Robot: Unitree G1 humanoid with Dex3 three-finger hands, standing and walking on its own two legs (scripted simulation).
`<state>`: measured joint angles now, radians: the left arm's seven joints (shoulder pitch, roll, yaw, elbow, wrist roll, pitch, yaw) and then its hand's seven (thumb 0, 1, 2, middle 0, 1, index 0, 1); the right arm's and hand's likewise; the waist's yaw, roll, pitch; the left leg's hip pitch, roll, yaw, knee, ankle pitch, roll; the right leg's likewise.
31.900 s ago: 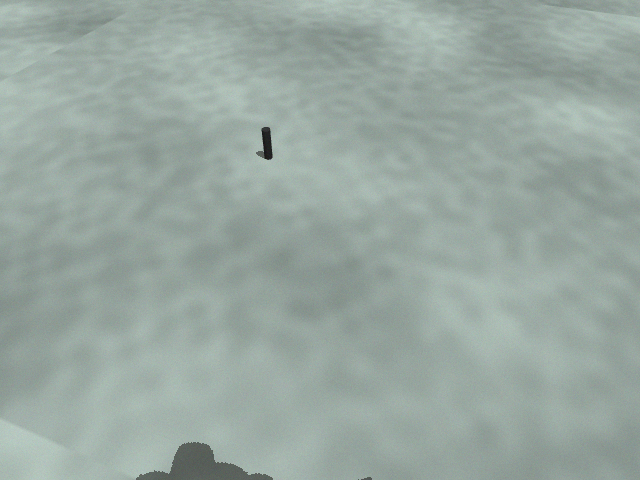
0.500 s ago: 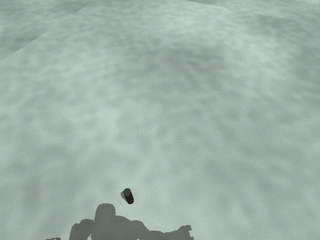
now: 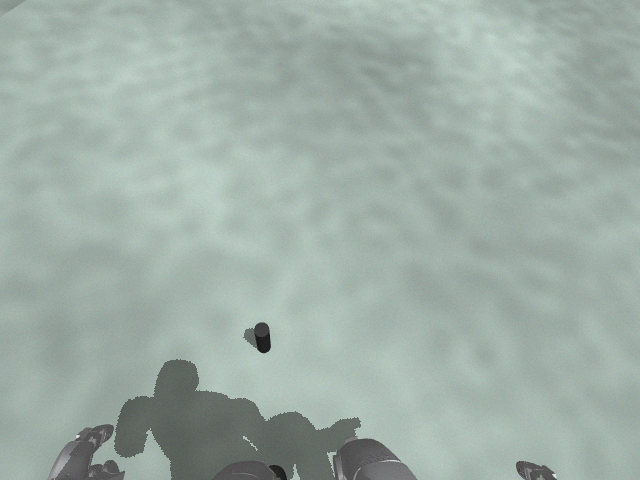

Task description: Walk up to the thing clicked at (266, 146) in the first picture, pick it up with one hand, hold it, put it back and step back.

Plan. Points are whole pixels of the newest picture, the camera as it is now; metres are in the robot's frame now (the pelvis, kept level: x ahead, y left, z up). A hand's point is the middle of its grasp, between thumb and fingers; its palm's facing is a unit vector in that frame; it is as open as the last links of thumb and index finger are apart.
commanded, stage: step back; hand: left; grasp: from the side
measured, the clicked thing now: (262, 338) +0.47 +0.11 -0.68
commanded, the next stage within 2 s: none
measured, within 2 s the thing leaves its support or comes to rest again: neither
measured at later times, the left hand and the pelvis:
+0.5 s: hand out of the picture +0.02 +0.27 -0.15, palm faces +0.00 -0.93 -0.36, open 7.4 cm; pelvis -0.11 +0.01 -0.01, yaw +1 degrees
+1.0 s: hand out of the picture -0.16 +0.25 -0.16, palm faces -0.08 -0.92 -0.39, open 7.4 cm; pelvis -0.26 -0.02 -0.02, yaw -4 degrees
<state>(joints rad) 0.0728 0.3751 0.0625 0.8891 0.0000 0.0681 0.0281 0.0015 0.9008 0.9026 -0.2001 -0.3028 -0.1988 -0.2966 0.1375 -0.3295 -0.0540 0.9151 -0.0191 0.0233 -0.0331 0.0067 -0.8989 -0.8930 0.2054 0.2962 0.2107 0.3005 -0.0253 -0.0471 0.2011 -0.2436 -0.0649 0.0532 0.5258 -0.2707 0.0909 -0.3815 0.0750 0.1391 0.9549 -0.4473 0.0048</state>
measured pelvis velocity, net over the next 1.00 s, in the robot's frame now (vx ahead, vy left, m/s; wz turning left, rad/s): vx -0.26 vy -0.02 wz -0.07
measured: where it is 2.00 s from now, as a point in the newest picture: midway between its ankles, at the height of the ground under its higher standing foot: outside the picture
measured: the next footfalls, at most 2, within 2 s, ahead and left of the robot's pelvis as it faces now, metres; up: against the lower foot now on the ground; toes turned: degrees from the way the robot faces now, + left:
right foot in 0.14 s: +0.00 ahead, -0.11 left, +0.00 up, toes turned +2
left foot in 0.52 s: -0.10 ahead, +0.14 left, +0.00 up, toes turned -1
